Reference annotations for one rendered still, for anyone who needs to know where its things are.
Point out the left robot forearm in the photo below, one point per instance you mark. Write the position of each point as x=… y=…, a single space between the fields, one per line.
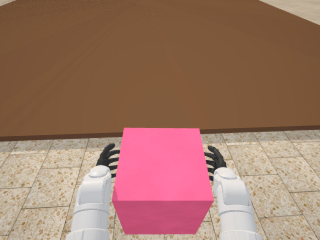
x=92 y=206

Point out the carton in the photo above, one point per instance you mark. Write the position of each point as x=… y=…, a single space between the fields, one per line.
x=162 y=184

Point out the right robot forearm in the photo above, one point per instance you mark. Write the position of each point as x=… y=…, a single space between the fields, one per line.
x=235 y=210

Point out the robot left hand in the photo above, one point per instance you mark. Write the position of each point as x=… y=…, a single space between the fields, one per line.
x=104 y=159

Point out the robot right hand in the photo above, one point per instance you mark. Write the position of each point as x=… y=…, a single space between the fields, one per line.
x=218 y=160

